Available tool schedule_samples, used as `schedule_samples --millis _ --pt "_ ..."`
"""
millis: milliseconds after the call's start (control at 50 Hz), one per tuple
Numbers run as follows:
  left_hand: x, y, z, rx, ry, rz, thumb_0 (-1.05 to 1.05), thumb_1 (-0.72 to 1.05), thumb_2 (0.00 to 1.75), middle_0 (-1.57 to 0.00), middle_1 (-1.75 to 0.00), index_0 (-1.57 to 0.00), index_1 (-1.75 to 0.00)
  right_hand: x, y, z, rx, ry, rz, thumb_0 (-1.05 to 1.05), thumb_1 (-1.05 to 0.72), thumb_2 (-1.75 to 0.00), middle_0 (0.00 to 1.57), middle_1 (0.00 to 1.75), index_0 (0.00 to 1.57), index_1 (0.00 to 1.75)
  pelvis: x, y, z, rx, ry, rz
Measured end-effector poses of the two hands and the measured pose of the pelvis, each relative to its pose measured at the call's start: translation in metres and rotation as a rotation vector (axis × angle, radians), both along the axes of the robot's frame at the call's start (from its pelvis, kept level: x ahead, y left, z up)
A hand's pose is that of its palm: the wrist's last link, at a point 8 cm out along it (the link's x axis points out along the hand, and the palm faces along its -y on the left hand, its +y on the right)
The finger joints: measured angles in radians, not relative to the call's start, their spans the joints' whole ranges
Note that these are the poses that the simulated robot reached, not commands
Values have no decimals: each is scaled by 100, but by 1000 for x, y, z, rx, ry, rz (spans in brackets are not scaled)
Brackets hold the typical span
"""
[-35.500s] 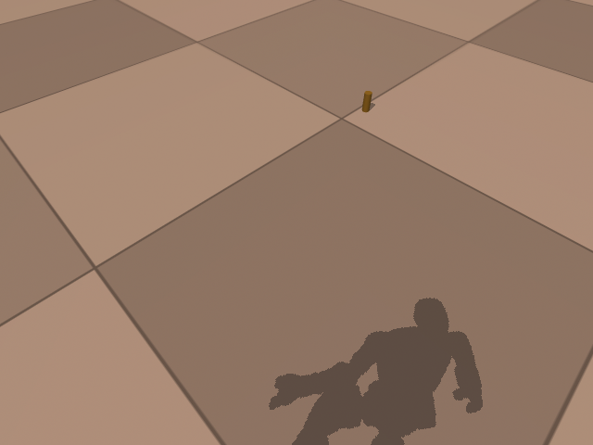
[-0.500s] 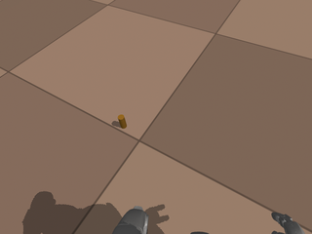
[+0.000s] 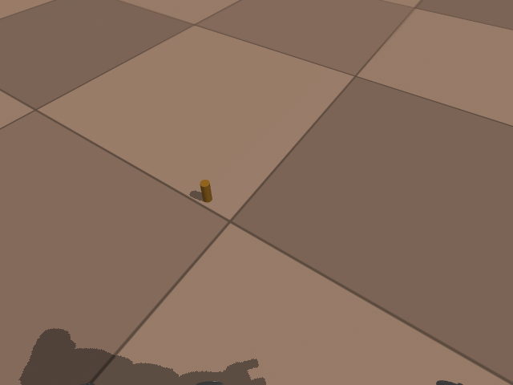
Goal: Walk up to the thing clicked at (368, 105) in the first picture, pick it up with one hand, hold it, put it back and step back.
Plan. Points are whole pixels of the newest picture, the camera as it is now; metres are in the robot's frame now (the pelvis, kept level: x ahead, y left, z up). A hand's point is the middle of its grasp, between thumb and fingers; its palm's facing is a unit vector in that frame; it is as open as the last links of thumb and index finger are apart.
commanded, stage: step back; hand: left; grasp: from above
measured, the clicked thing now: (206, 191) +1.04 +0.27 -0.70
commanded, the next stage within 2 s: stand in 0.88 s
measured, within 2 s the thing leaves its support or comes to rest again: neither
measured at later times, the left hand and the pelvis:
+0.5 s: hand out of the picture +0.08 +0.28 -0.14, palm faces +0.02 -0.93 -0.37, open 7.3 cm; pelvis +0.00 +0.00 +0.01, yaw +1 degrees
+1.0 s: hand out of the picture +0.13 +0.26 -0.14, palm faces +0.04 -0.94 -0.33, open 7.3 cm; pelvis +0.04 +0.01 +0.02, yaw +2 degrees
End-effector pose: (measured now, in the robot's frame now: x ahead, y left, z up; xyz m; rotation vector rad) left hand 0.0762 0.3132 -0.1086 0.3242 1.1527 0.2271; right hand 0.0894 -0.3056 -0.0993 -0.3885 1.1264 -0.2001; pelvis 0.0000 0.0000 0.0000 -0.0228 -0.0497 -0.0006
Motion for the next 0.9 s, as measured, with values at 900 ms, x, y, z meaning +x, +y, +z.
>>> schedule_samples --millis 900 --pt "57 0 7 -23 -50 31 1 91 90 -20 -30 -21 -30 57 19 4 33 -6 -7 1 -90 -90 20 30 20 30 36 7 11 16 21 42"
